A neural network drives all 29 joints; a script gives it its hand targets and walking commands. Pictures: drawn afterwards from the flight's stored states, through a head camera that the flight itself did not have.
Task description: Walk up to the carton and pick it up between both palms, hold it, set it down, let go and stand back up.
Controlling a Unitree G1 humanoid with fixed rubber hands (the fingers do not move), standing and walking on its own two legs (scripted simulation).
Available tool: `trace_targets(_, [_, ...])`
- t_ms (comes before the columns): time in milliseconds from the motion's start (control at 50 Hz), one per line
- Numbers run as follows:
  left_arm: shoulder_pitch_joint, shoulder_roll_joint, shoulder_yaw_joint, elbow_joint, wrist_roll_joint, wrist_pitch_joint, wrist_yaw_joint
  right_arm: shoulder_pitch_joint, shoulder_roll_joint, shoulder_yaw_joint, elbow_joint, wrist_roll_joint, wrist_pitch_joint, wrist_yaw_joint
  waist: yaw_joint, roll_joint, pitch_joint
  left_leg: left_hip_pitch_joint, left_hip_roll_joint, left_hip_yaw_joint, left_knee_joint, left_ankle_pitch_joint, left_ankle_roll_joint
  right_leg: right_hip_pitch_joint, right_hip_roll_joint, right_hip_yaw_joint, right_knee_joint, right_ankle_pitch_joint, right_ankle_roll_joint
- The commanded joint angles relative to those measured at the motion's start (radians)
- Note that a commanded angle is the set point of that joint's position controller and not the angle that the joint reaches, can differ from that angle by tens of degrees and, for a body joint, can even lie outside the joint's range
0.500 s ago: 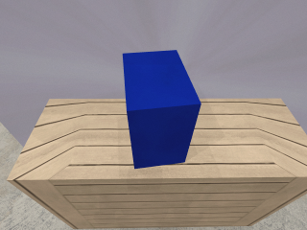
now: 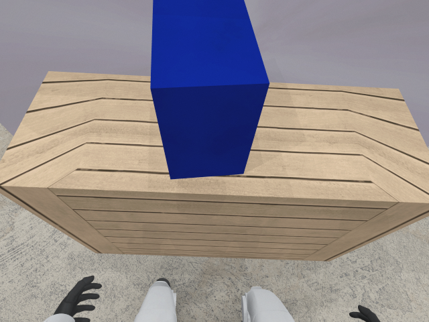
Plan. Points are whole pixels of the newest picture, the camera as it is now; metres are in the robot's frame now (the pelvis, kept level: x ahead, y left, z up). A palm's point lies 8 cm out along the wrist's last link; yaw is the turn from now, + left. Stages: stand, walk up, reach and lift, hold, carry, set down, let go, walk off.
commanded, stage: walk up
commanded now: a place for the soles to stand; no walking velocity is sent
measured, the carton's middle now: (203, 94) +0.53 +0.04 +0.06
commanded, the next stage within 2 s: none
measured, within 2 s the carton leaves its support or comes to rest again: neither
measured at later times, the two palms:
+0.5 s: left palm out of the picture -0.11 +0.21 -0.10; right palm out of the picture +0.06 -0.28 -0.11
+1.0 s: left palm out of the picture +0.02 +0.19 -0.11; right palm out of the picture +0.08 -0.29 -0.12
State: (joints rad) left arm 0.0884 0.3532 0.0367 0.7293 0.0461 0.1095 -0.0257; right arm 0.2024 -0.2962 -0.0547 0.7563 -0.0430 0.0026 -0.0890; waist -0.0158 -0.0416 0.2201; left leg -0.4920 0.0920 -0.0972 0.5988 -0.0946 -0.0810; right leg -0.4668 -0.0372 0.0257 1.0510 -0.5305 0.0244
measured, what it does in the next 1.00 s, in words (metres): steps on the spot: right foot, then left foot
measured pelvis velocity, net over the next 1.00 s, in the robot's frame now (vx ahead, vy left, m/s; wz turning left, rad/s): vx -0.02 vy -0.06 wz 0.21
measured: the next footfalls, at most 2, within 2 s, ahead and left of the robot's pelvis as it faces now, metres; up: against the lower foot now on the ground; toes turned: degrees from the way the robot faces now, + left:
right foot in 0.06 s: +0.03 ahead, -0.18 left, +0.00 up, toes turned +0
left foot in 0.52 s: -0.09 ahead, +0.08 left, +0.00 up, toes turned +16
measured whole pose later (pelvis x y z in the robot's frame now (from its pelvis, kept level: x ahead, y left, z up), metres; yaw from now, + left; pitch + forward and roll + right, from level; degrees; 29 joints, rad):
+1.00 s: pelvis -0.02 -0.06 +0.00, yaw +12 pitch -3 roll -1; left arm 0.24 0.20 0.00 0.78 0.02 -0.01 0.01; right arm 0.31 -0.24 0.00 0.82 -0.02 0.01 -0.01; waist -0.01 0.02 0.12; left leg -0.22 0.06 0.00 0.87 -0.58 -0.01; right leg -0.40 -0.02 -0.05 0.71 -0.25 -0.01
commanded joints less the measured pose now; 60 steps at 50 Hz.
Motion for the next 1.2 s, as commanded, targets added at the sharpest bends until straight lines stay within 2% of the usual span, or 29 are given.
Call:
trace_targets(0, [0.231, 0.013, 0.014, -0.033, -0.023, -0.001, -0.023, -0.098, -0.208, -0.065, -0.115, -0.012, -0.001, 0.004, 0.083, 0.25, -0.385, 0.062, 0.15, -0.176, -0.141, -0.004, 0.216, 0.282, -0.025, -0.002, -0.279, 0.048, -0.029])
trace_targets(20, [0.3, 0.005, 0.019, -0.007, -0.028, -0.003, -0.031, -0.117, -0.201, -0.059, -0.119, -0.012, 0.01, 0.012, 0.121, 0.184, -0.398, -0.034, 0.071, -0.124, -0.039, -0.106, 0.174, 0.399, -0.002, -0.024, -0.454, 0.157, -0.055])
trace_targets(40, [0.307, 0.065, 0.036, -0.012, -0.034, -0.01, -0.034, -0.111, -0.14, -0.037, -0.127, -0.006, 0.024, 0.02, 0.142, -0.014, -0.327, -0.146, -0.11, -0.005, 0.198, -0.364, 0.116, 0.379, -0.058, 0.083, -0.617, 0.13, -0.071])
trace_targets(60, [0.215, 0.156, 0.058, -0.042, -0.048, -0.01, -0.024, -0.076, -0.068, -0.014, -0.135, 0.001, 0.031, 0.017, 0.107, -0.261, -0.248, -0.26, -0.257, 0.059, 0.444, -0.629, 0.067, 0.231, -0.258, 0.365, -0.701, 0.112, -0.109])
trace_targets(100, [0.067, 0.223, 0.064, -0.069, -0.052, -0.012, 0.018, -0.036, -0.1, -0.022, -0.142, 0.014, 0.035, 0.008, 0.072, -0.252, -0.191, -0.142, -0.175, -0.082, 0.716, -0.563, 0.067, -0.109, -0.406, 0.513, -0.88, -0.21, -0.262])
trace_targets(140, [-0.064, 0.109, 0.038, -0.08, -0.034, -0.025, 0.037, 0.022, -0.109, -0.035, -0.091, 0.031, 0.022, 0.027, -0.005, -0.193, -0.107, -0.126, -0.188, -0.113, 0.741, -0.424, 0.066, -0.09, -0.249, 0.274, -0.772, -0.038, -0.175])
trace_targets(180, [-0.046, 0.079, 0.031, -0.094, -0.024, -0.054, 0.039, 0.14, -0.103, -0.05, -0.035, 0.022, 0.018, 0.041, -0.028, -0.163, -0.187, -0.1, -0.205, -0.064, 0.746, -0.375, 0.06, 0.038, -0.224, 0.209, -0.692, 0.049, -0.154])
trace_targets(240, [0.067, 0.009, 0.027, -0.072, -0.03, -0.102, 0.043, 0.103, -0.109, -0.041, -0.047, -0.007, 0.029, 0.061, 0.028, -0.011, -0.194, -0.218, -0.151, -0.081, 0.689, -0.377, 0.027, 0.231, -0.332, 0.361, -0.701, -0.134, -0.199])
trace_targets(340, [0.341, 0.044, 0.035, 0.029, 0.006, -0.151, 0.078, -0.003, -0.061, -0.019, -0.09, -0.024, 0.037, 0.116, 0.136, -0.059, -0.184, -0.285, -0.116, -0.036, 0.431, -0.509, 0.012, 0.449, -0.412, 0.446, -0.805, -0.334, -0.243])
trace_targets(420, [0.308, 0.107, 0.044, 0.036, 0.015, -0.14, 0.078, 0.066, -0.03, -0.014, -0.089, 0.002, 0.007, 0.144, 0.105, -0.179, -0.135, -0.057, -0.101, 0.077, 0.194, -0.576, 0.054, 0.291, -0.362, 0.247, -0.827, -0.304, -0.206])
trace_targets(480, [0.169, 0.086, 0.022, 0.02, 0.011, -0.107, 0.055, 0.285, -0.01, -0.028, 0.01, 0.016, -0.031, 0.131, -0.042, -0.09, -0.141, 0.49, -0.178, 0.192, -0.149, -0.217, 0.11, -0.105, -0.172, -0.086, -0.602, -0.23, -0.08])
trace_targets(500, [0.17, 0.023, 0.002, 0.013, 0.009, -0.101, 0.041, 0.397, -0.053, -0.052, 0.029, 0.016, -0.035, 0.12, -0.1, 0.003, -0.168, 0.663, -0.122, 0.068, -0.144, -0.204, 0.131, -0.257, -0.102, -0.16, -0.404, -0.225, -0.027])
trace_targets(520, [0.147, -0.051, -0.022, -0.024, -0.005, -0.099, 0.028, 0.434, -0.114, -0.069, 0.024, 0.013, -0.035, 0.107, -0.121, 0.202, -0.166, 0.603, 0.127, -0.358, -0.262, -0.447, 0.21, -0.36, -0.021, -0.193, -0.115, -0.195, 0.029])
trace_targets(540, [0.115, -0.024, -0.026, -0.047, -0.019, -0.087, 0.026, 0.365, -0.166, -0.072, 0.004, 0.019, -0.028, 0.078, -0.12, 0.138, -0.088, 0.365, 0.289, -0.589, -0.383, -0.667, 0.307, -0.368, -0.031, -0.074, -0.028, -0.165, 0.03])
trace_targets(560, [0.125, -0.007, -0.018, -0.033, -0.029, -0.08, 0.021, 0.261, -0.148, -0.064, 0.0, 0.021, -0.027, 0.055, -0.07, 0.105, -0.016, 0.221, 0.315, -0.557, -0.417, -0.732, 0.343, -0.28, -0.097, 0.006, 0.024, -0.1, 0.021])
trace_targets(600, [0.165, -0.015, -0.013, -0.015, -0.028, -0.089, 0.006, 0.194, -0.108, -0.035, -0.016, 0.013, -0.039, 0.046, -0.031, 0.137, 0.05, 0.286, 0.251, -0.411, -0.403, -0.6, 0.302, -0.324, -0.076, 0.022, 0.0, 0.021, 0.01])
trace_targets(720, [0.256, -0.017, 0.005, 0.02, 0.002, -0.106, 0.005, 0.132, -0.061, -0.011, -0.02, 0.008, -0.074, 0.059, 0.013, 0.183, -0.043, 0.258, 0.176, -0.125, -0.327, -0.062, 0.287, -0.124, -0.047, 0.007, -0.1, 0.224, 0.02])
trace_targets(820, [0.283, -0.05, -0.005, 0.02, -0.004, -0.118, 0.021, 0.082, -0.075, 0.0, -0.01, 0.011, -0.053, 0.076, 0.034, 0.28, -0.106, 0.132, 0.088, 0.079, -0.183, 0.124, 0.233, 0.189, 0.027, -0.102, -0.34, 0.371, -0.006])
trace_targets(860, [0.326, -0.036, 0.009, 0.038, -0.005, -0.126, 0.031, 0.098, -0.077, 0.014, 0.004, 0.013, -0.031, 0.081, 0.06, 0.173, -0.128, 0.086, 0.061, 0.093, -0.029, 0.103, 0.193, 0.346, 0.047, -0.118, -0.485, 0.493, -0.035])
trace_targets(880, [0.348, -0.014, 0.016, 0.039, 0.0, -0.135, 0.037, 0.163, -0.052, 0.027, 0.023, 0.01, -0.028, 0.084, 0.06, 0.072, -0.142, 0.101, 0.028, 0.097, 0.08, 0.091, 0.16, 0.393, 0.016, -0.06, -0.535, 0.581, -0.044])
trace_targets(900, [0.372, 0.053, 0.03, 0.024, 0.0, -0.145, 0.042, 0.248, -0.007, 0.046, 0.021, 0.021, -0.027, 0.086, 0.052, -0.065, -0.249, 0.095, -0.015, 0.121, 0.236, -0.074, 0.11, 0.454, -0.164, 0.164, -0.537, 0.749, -0.103])
trace_targets(920, [0.375, 0.09, 0.035, 0.015, -0.023, -0.14, 0.044, 0.314, 0.025, 0.058, 0.023, 0.026, -0.014, 0.079, 0.028, -0.12, -0.305, 0.118, -0.073, 0.119, 0.344, -0.386, 0.084, 0.421, -0.303, 0.393, -0.626, 0.649, -0.197])
trace_targets(940, [0.355, 0.102, 0.039, 0.025, -0.046, -0.13, 0.051, 0.277, 0.01, 0.053, 0.015, 0.025, 0.007, 0.068, 0.039, -0.128, -0.258, 0.091, -0.069, 0.094, 0.373, -0.581, 0.076, 0.366, -0.349, 0.488, -0.686, 0.541, -0.299])
trace_targets(960, [0.325, 0.076, 0.039, 0.027, -0.05, -0.122, 0.053, 0.203, -0.008, 0.05, 0.004, 0.015, 0.016, 0.06, 0.052, -0.085, -0.235, 0.086, -0.04, 0.073, 0.393, -0.611, 0.077, 0.292, -0.351, 0.482, -0.731, 0.412, -0.307])
trace_targets(1000, [0.262, 0.031, 0.014, 0.009, -0.042, -0.115, 0.06, 0.137, -0.019, 0.045, 0.004, 0.014, 0.019, 0.062, 0.056, -0.054, -0.191, 0.088, -0.032, 0.054, 0.34, -0.611, 0.077, 0.23, -0.287, 0.373, -0.742, 0.308, -0.255])
trace_targets(1080, [0.142, 0.015, 0.007, 0.004, -0.014, -0.106, 0.052, 0.235, 0.015, 0.041, 0.04, 0.024, 0.001, 0.062, -0.014, -0.171, -0.277, 0.263, -0.058, 0.114, 0.068, -0.34, 0.072, 0.192, -0.193, 0.187, -0.597, 0.531, -0.181])
trace_targets(1140, [0.071, -0.034, -0.014, -0.008, -0.033, -0.099, 0.037, 0.177, -0.05, 0.018, 0.028, 0.031, -0.018, 0.065, -0.014, -0.003, -0.279, 0.341, 0.045, -0.026, -0.127, 0.018, 0.115, 0.101, -0.081, 0.017, -0.404, 0.552, -0.081])
trace_targets(1160, [0.084, -0.068, -0.028, -0.018, -0.041, -0.095, 0.038, 0.079, -0.109, 0.007, -0.004, 0.037, -0.012, 0.061, 0.019, 0.097, -0.244, 0.216, 0.129, -0.114, -0.2, -0.052, 0.159, 0.132, -0.006, -0.04, -0.369, 0.395, -0.052])
trace_targets(1180, [0.117, -0.072, -0.027, -0.004, -0.039, -0.091, 0.04, 0.018, -0.118, 0.011, 0.003, 0.039, -0.003, 0.064, 0.038, 0.085, -0.195, 0.074, 0.146, -0.097, -0.232, -0.243, 0.202, 0.241, 0.016, -0.042, -0.402, 0.242, -0.047])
